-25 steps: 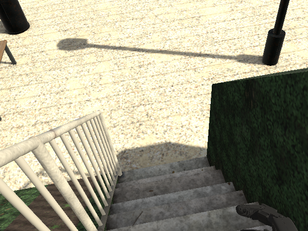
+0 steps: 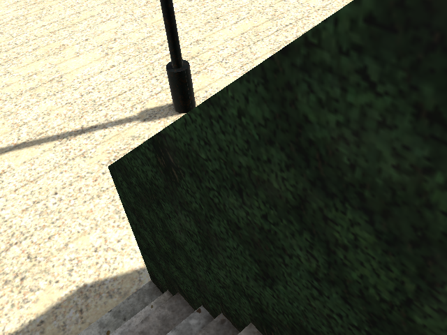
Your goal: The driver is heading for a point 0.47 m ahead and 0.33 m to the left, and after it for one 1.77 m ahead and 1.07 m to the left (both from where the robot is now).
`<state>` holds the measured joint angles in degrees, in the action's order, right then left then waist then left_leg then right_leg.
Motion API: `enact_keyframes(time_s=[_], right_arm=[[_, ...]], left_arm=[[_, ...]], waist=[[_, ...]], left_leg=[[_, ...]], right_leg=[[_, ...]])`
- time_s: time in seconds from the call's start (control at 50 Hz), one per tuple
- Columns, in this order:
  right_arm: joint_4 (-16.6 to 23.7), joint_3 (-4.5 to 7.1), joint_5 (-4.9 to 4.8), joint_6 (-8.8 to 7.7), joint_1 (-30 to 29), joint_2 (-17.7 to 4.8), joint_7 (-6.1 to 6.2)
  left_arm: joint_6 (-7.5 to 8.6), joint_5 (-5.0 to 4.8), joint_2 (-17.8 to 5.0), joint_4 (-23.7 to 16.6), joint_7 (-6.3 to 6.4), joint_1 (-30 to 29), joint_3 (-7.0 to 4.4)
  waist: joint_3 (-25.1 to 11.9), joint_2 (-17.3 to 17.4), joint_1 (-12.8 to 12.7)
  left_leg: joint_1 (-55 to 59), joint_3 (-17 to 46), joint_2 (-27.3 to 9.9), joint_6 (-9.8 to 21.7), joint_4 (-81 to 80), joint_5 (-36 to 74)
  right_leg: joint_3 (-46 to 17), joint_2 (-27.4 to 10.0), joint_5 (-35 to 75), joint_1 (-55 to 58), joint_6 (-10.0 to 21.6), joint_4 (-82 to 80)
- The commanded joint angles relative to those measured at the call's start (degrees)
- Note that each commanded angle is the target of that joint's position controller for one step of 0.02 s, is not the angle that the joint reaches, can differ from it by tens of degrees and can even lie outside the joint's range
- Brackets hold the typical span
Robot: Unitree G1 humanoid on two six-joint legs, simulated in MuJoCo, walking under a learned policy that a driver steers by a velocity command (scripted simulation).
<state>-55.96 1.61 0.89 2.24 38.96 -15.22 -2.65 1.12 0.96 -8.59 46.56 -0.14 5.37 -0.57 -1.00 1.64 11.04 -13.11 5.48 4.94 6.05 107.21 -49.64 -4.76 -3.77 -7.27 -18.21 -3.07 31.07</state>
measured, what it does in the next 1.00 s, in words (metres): goes down, turning left: left foot 0.19 m lower, then right foot 0.24 m lower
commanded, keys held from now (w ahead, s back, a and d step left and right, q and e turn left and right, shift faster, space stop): w+q+shift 0.74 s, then q+shift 0.22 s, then shift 0.04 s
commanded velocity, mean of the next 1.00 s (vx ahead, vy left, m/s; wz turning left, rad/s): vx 0.74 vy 0.27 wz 0.83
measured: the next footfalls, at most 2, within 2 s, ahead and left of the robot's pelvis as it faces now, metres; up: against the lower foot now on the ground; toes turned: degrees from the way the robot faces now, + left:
left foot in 0.38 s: +0.15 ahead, +0.27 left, -0.19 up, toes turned +14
right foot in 0.86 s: +0.51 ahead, +0.14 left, -0.43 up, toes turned +46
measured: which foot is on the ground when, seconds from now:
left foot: up 0.00-0.36, down 0.38-0.86, up 0.88-1.00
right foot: down 0.00-0.40, up 0.42-0.84, down 0.86-1.00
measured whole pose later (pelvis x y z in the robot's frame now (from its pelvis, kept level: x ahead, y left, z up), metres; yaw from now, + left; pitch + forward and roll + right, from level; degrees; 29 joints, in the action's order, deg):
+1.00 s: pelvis +0.42 +0.19 -0.45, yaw +49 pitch -2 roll +0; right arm -43.8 4.1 2.0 2.5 9.7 -17.7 2.8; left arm 4.6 0.0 -15.8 50.5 -0.2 24.3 -2.7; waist -0.1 2.6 -1.2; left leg -54.8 2.0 6.3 5.4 122.6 -31.6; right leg 3.3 -0.4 -23.2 -14.5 1.7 40.5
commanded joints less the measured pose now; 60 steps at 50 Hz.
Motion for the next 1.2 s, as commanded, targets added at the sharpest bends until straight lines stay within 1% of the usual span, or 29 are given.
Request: enact_keyframes(time_s=[0.02,0.04,0.1,0.18,0.22,0.26,0.34,0.38,0.4,0.42,0.44,0.48,0.52,0.56,0.6,0.62,0.68,0.74,0.78,0.82,0.86,0.9,0.94,1.0,1.02,1.04,1.1,1.14,1.2], right_arm=[[8.40,1.71,3.72,0.57,-9.20,-8.04,-0.06],[9.25,3.11,5.08,1.00,-14.49,-10.55,-0.27],[13.56,0.81,2.37,4.04,-19.30,-2.22,-1.66],[15.98,0.82,2.80,4.88,-25.57,-0.52,-2.50],[17.16,0.98,2.10,3.65,-28.56,-1.74,-4.09],[13.79,0.78,-1.57,2.46,-23.00,-0.37,-5.26],[7.02,0.85,-0.18,1.10,-14.64,-0.41,-2.34],[0.75,2.01,1.36,-1.53,-1.03,-2.12,-0.63],[-1.07,1.49,0.55,-1.91,-7.66,-2.80,-1.95],[1.60,0.44,-0.09,-2.99,-13.36,-10.12,-2.82],[1.99,1.91,-4.80,-4.25,-10.77,-11.96,-2.31],[4.04,1.96,-1.01,-4.40,-17.38,-10.24,-0.05],[7.51,1.23,1.50,-4.87,-20.67,-8.00,0.53],[9.65,-0.11,-0.16,-4.74,-21.89,-3.05,1.28],[10.70,-0.02,-0.76,-4.48,-24.06,-4.09,1.58],[8.63,0.78,-0.79,-4.58,-19.68,-4.84,2.26],[8.57,0.10,-1.68,-4.70,-15.89,-1.03,3.88],[10.69,-0.01,-1.97,-3.66,-20.65,-2.02,5.58],[8.34,-0.02,0.18,-3.59,-19.04,-1.66,5.20],[9.28,0.28,1.70,-3.34,-24.82,-2.45,5.92],[9.17,1.88,1.81,-2.26,-23.86,-2.99,4.86],[15.16,0.26,-1.97,-2.06,-16.52,4.79,4.55],[14.88,1.31,0.08,-1.88,-22.38,0.46,5.38],[20.92,0.28,2.49,1.43,-38.04,2.36,5.52],[19.77,-0.11,1.73,1.79,-37.65,2.86,5.39],[19.92,-1.07,-0.02,1.72,-36.21,3.83,4.57],[12.36,0.16,1.05,2.82,-27.25,1.40,4.72],[13.14,0.74,1.02,2.15,-34.46,0.30,4.88],[15.91,1.06,1.06,-0.09,-48.79,0.35,4.42]], left_arm=[[0.63,-1.57,-20.09,5.58,2.89,24.97,-7.77],[0.64,-0.10,-14.97,5.75,3.68,22.18,-5.96],[1.83,0.50,-12.78,4.34,6.42,7.44,-4.79],[4.02,0.45,-12.93,4.62,6.36,5.07,-5.30],[5.20,-1.05,-14.13,3.59,6.54,3.27,-5.26],[6.17,-1.45,-17.45,2.39,6.37,-1.87,-6.46],[3.13,2.32,-19.37,6.21,3.78,5.50,-8.35],[0.20,1.56,-20.21,7.00,3.31,4.30,-8.64],[-1.27,1.02,-12.91,7.11,4.66,4.47,-7.89],[-1.75,2.83,-8.96,-0.74,5.52,5.18,-6.39],[-0.98,5.16,-8.73,-6.84,5.17,-3.67,-5.04],[-0.47,3.01,-8.18,-6.60,5.12,-7.88,-3.87],[0.09,1.66,-9.22,-7.18,4.19,-6.91,-3.80],[-0.21,1.31,-9.91,-6.30,3.94,-10.52,-2.92],[-0.04,1.15,-7.84,-2.62,2.83,-3.01,-2.50],[0.45,0.73,-11.27,-4.03,2.29,-7.34,-4.05],[1.53,1.68,-12.13,-9.18,0.71,-15.45,-4.04],[2.36,-1.72,-4.38,-9.93,-2.04,-16.16,-1.76],[2.49,-1.12,-5.02,-7.20,-0.78,-7.03,-2.49],[2.42,-2.09,-9.91,-0.44,0.68,16.00,-4.25],[2.81,-3.45,-11.02,3.86,0.86,29.48,-5.37],[2.73,-0.17,-11.01,1.63,-1.00,22.98,-3.34],[4.30,-2.41,-9.72,-0.29,-1.30,24.77,-2.32],[4.68,0.19,-13.14,1.59,0.82,23.01,-1.71],[4.00,-1.20,-7.31,2.40,1.24,19.95,0.50],[3.42,-1.11,-7.38,0.68,1.65,17.41,1.13],[3.56,-2.61,-10.99,2.83,1.11,18.63,1.20],[3.25,-2.97,-10.75,6.30,2.05,25.63,0.83],[1.95,-0.02,-12.61,8.05,3.07,34.73,-0.37]], waist=[[-11.38,-15.98,-14.98],[-4.12,-5.68,-13.96],[7.89,-11.79,-4.84],[4.52,-18.85,-4.07],[4.55,-12.48,-1.16],[1.35,-11.66,2.45],[5.47,-11.45,0.36],[5.36,1.02,8.00],[14.16,15.69,2.98],[15.87,30.30,-7.93],[6.32,27.67,-3.66],[4.80,22.41,-5.11],[-0.44,10.31,-9.53],[-1.72,0.63,-8.47],[-6.55,4.55,-12.56],[-5.68,6.53,-9.45],[0.33,-0.89,-6.85],[6.24,0.26,-5.83],[5.09,8.55,-5.25],[0.49,10.74,-16.36],[1.98,-4.04,-22.11],[-2.21,-18.90,-9.46],[-1.48,-16.38,-12.46],[3.79,-12.47,-10.19],[7.61,-5.12,-7.34],[8.15,-5.19,-5.26],[-0.15,-7.70,-4.30],[3.45,-9.37,-9.30],[6.39,-8.32,-18.16]], left_leg=[[-45.99,6.18,-2.94,-4.07,9.17,14.06],[-41.58,4.39,-3.60,-4.00,5.26,20.01],[-29.62,8.54,-7.75,-8.75,-22.40,39.36],[-32.09,11.62,-8.31,-7.87,-25.92,65.67],[-18.03,6.74,-8.96,-6.38,-46.10,86.87],[2.36,0.04,-8.61,-4.60,-52.76,96.12],[6.41,-11.36,-8.27,-2.31,-59.44,72.07],[10.81,-16.32,-2.44,1.59,-78.97,55.61],[6.05,-3.57,-9.53,4.22,-82.14,71.86],[11.96,1.89,-7.90,1.60,-54.28,122.09],[14.81,20.45,-10.61,3.53,-62.33,109.70],[2.05,29.62,-14.09,9.06,-68.76,66.80],[-3.02,33.19,-14.37,11.44,-66.70,55.19],[-14.61,36.28,-12.24,14.70,-68.43,45.48],[-13.71,31.12,-10.72,14.43,-64.52,60.21],[-5.70,36.84,-10.75,16.03,-59.37,42.91],[-4.23,35.75,-6.18,13.80,-51.16,33.09],[-18.02,33.51,-2.57,11.26,-54.98,16.65],[-22.77,30.49,-0.94,10.22,-47.76,22.39],[-22.05,25.25,0.78,7.83,-29.14,30.10],[-31.81,9.76,8.72,4.46,3.21,25.68],[-60.69,-0.13,6.05,2.00,28.59,-2.27],[-62.88,-4.29,0.74,0.07,21.91,13.14],[-61.61,2.50,-2.81,-2.58,10.92,30.36],[-56.63,3.55,-1.60,-4.37,-1.95,38.23],[-47.64,-0.86,-0.94,-4.96,-12.86,46.24],[-27.29,-2.21,-1.42,-4.32,-26.15,62.11],[-40.40,-0.72,-1.24,-2.46,-36.64,68.36],[-53.95,2.87,-2.19,-3.48,-45.74,62.98]], right_leg=[[-23.33,-26.07,38.17,39.53,17.93,5.44],[-17.13,-20.72,27.78,26.67,15.29,0.92],[-11.47,-25.96,23.33,-11.10,16.07,-1.14],[-2.65,-19.63,-7.70,-9.76,7.04,6.03],[6.28,-15.54,-19.21,-19.24,2.73,8.32],[11.75,-14.30,-29.19,-26.85,0.97,12.87],[17.88,-17.63,-14.38,-15.52,0.76,32.78],[22.41,-12.03,6.96,-9.66,2.19,70.47],[16.91,-3.53,-23.93,-21.09,4.78,95.67],[12.67,2.28,-44.44,-49.28,3.53,100.90],[9.99,2.52,-46.03,-54.54,3.22,91.55],[2.99,-1.29,-33.60,-50.64,3.03,80.36],[-0.66,-1.41,-13.31,-45.81,1.92,63.76],[0.21,0.46,-0.68,-33.48,-2.17,47.43],[1.24,2.65,7.21,-21.89,0.02,50.64],[-5.43,1.31,18.39,-30.77,0.42,43.70],[-7.47,1.70,31.95,-29.74,-1.14,20.81],[-6.68,2.38,36.46,-11.69,-0.52,4.28],[-3.36,3.22,38.27,1.55,2.08,5.20],[-4.07,0.44,41.90,12.87,4.01,-0.46],[0.16,-3.37,41.18,31.14,4.55,-18.16],[-5.59,-16.92,80.75,45.48,4.13,15.22],[-5.39,-16.22,73.46,34.61,4.01,7.79],[-13.21,-18.83,32.48,6.38,13.96,3.71],[-7.35,-12.87,24.40,-2.86,11.31,3.19],[-4.43,-11.56,25.25,-11.27,10.21,2.16],[-1.61,-10.43,34.67,-9.58,7.00,4.61],[-1.30,-7.40,23.19,5.66,6.96,10.65],[-8.63,-9.28,11.84,19.57,9.49,14.99]])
